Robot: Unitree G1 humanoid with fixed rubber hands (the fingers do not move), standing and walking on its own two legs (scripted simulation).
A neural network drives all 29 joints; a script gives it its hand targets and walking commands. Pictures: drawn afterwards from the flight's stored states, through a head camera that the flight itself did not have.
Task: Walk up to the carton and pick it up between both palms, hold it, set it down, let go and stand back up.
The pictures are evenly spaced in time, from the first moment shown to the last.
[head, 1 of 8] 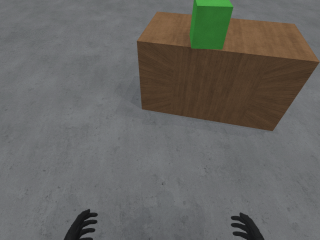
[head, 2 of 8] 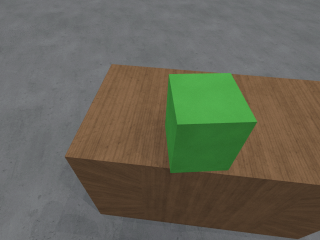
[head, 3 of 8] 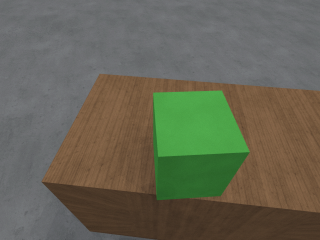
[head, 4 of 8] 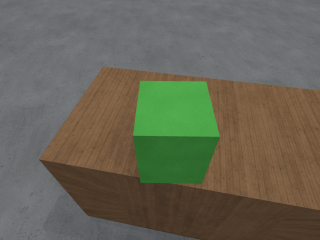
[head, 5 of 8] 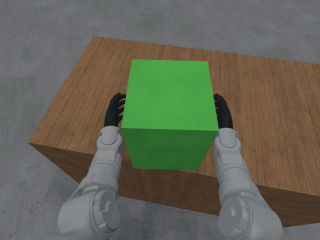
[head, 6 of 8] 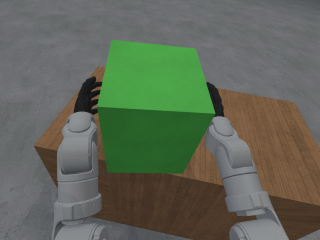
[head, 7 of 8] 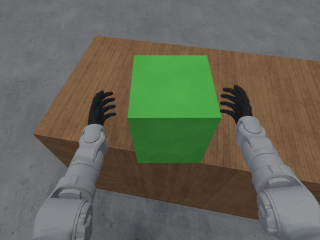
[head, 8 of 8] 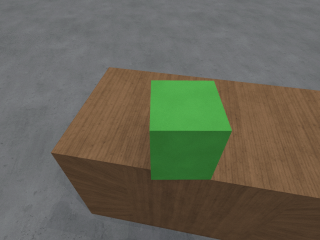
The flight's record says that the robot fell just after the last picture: no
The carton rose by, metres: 0.18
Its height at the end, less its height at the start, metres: +0.00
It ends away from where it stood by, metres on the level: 0.02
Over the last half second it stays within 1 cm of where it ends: yes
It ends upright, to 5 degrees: yes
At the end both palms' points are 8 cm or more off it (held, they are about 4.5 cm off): yes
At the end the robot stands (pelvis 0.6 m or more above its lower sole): yes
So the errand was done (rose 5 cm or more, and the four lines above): yes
